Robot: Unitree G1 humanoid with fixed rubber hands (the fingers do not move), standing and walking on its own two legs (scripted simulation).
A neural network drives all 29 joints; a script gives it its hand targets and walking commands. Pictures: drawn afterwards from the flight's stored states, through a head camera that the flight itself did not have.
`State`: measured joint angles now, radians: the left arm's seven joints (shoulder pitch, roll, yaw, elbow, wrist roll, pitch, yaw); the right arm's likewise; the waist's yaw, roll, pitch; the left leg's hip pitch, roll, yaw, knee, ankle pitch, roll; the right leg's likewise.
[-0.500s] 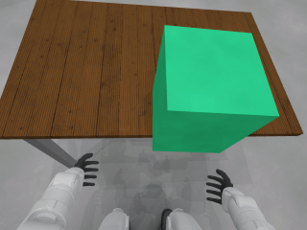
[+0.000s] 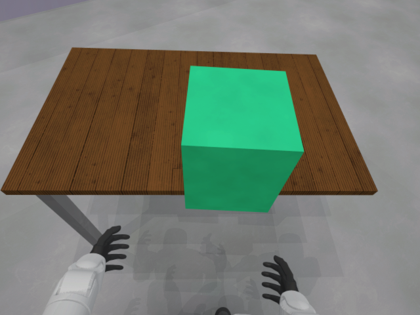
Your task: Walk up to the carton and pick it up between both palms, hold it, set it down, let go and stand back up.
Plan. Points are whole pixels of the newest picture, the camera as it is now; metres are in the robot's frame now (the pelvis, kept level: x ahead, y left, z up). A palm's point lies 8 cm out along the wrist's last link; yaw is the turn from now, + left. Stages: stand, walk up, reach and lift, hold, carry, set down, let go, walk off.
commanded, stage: reach and lift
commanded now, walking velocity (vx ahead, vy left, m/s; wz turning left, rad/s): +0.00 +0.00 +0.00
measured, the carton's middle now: (232, 144) +0.46 -0.05 +0.01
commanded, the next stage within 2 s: none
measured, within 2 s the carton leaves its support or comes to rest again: neither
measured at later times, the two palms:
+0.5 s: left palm (102, 270) +0.20 +0.20 -0.06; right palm (312, 293) +0.17 -0.19 -0.06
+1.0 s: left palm (112, 238) +0.25 +0.18 -0.03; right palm (314, 265) +0.21 -0.20 -0.04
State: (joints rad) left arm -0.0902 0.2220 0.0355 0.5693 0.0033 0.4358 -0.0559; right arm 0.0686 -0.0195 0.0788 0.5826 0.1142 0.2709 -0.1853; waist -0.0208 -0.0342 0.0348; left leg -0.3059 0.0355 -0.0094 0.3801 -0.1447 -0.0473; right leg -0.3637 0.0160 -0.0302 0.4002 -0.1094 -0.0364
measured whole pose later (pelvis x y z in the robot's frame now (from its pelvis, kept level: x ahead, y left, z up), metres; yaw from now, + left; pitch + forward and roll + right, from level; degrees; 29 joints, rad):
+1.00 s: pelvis -0.02 +0.05 -0.01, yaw -2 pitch +2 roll +0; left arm -0.11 0.03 -0.12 0.54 -0.10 0.08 0.21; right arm -0.03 -0.26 -0.10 0.62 0.13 -0.03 0.14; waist 0.00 0.00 -0.05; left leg -0.34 -0.04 0.04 0.52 -0.22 0.04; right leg -0.35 0.02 0.07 0.55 -0.24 0.01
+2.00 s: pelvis +0.03 +0.02 +0.01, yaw -1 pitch +0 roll +1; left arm -0.15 0.02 0.01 0.25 -0.02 0.17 0.19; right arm -0.17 -0.29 0.03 0.50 0.27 -0.09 0.00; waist -0.04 -0.03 0.00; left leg -0.09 -0.01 0.00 0.23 -0.14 0.00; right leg -0.11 0.04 0.04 0.30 -0.19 -0.04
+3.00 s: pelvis +0.02 +0.02 +0.01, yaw +0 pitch +10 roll +0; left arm -0.88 0.15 0.16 0.49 -0.16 0.63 0.23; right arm -0.97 -0.39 0.00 0.85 0.30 0.35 -0.05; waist -0.04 0.02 -0.10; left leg -0.30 0.00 -0.02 0.19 -0.07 -0.01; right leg -0.30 0.05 0.02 0.21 -0.10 -0.04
